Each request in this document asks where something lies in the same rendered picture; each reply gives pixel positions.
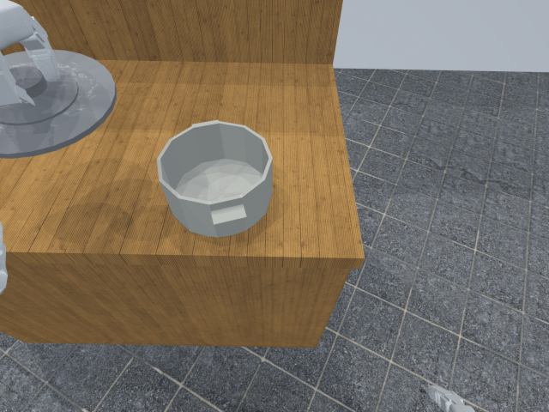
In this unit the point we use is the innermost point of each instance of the pot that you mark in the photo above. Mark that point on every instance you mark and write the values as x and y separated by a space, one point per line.
217 177

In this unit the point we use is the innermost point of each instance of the left robot hand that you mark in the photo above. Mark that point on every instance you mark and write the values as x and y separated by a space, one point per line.
16 25

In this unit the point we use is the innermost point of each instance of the lid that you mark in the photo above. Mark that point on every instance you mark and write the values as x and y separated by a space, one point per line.
69 109

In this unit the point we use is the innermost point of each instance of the right robot hand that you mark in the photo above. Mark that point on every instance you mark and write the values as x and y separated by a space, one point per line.
449 401

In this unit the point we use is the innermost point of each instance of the knob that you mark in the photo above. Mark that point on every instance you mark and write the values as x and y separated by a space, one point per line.
29 78

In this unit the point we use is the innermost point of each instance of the table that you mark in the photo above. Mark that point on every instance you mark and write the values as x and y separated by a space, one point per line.
94 254

